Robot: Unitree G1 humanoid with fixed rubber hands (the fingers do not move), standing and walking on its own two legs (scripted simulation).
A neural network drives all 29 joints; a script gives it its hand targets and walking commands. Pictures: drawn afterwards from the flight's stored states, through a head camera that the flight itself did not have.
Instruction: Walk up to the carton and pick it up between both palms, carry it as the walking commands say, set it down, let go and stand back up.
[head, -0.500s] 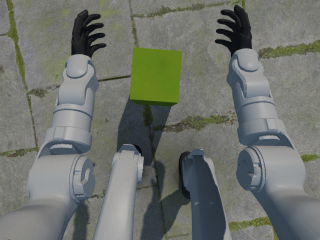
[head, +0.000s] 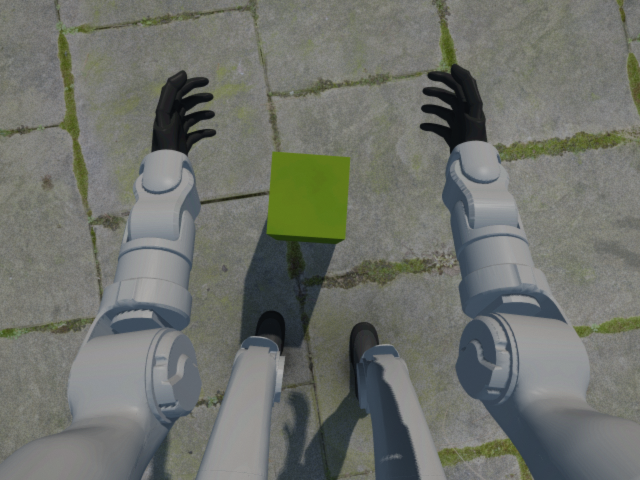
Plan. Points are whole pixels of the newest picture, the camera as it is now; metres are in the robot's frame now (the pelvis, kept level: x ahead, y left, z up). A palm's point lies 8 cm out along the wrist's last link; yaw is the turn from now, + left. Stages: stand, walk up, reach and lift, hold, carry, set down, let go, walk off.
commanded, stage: let go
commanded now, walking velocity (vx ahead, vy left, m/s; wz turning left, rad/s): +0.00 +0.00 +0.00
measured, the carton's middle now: (308, 204) +0.47 +0.04 -0.55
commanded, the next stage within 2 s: stand in 1.22 s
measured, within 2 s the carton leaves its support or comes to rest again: neither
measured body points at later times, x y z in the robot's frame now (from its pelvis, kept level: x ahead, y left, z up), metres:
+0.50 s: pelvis +0.05 +0.00 +0.08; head +0.22 +0.00 +0.49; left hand +0.34 +0.23 -0.03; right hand +0.36 -0.20 -0.03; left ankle +0.07 +0.12 -0.64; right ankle +0.05 -0.13 -0.64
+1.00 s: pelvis +0.08 +0.00 +0.10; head +0.10 +0.00 +0.55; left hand +0.26 +0.23 +0.03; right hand +0.26 -0.23 +0.03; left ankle +0.07 +0.12 -0.64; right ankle +0.05 -0.13 -0.64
